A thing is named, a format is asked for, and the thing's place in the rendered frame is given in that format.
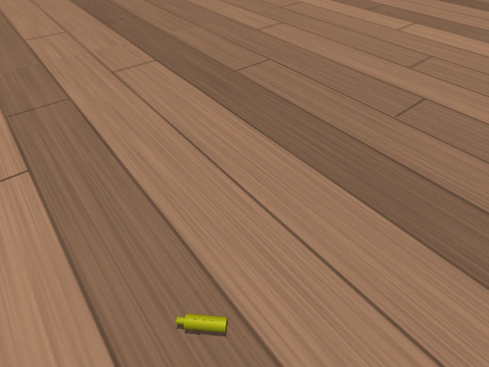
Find bottle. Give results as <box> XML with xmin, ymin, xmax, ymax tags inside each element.
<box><xmin>176</xmin><ymin>313</ymin><xmax>228</xmax><ymax>333</ymax></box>

